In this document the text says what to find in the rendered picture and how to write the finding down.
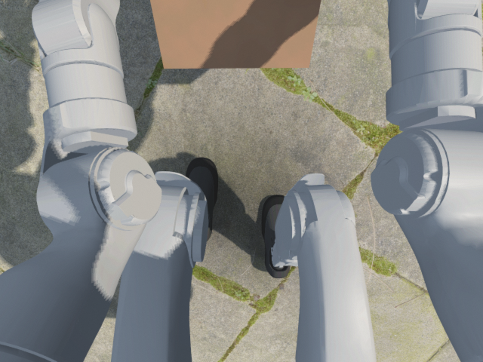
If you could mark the left robot upper arm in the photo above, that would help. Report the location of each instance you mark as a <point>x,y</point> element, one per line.
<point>96,206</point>

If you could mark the left robot thigh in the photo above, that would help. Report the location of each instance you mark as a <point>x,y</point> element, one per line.
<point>152,319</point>

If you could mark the left robot foot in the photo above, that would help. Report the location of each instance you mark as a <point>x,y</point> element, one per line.
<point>203,171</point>

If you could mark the robot right forearm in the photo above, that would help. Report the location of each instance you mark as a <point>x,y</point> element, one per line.
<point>436,64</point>

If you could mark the right robot upper arm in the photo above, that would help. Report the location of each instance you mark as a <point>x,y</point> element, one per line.
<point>431,180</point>

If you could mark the carton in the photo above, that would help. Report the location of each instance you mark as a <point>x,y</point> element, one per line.
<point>235,34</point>

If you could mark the robot left forearm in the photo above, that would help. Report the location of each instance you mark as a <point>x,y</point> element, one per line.
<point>81,64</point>

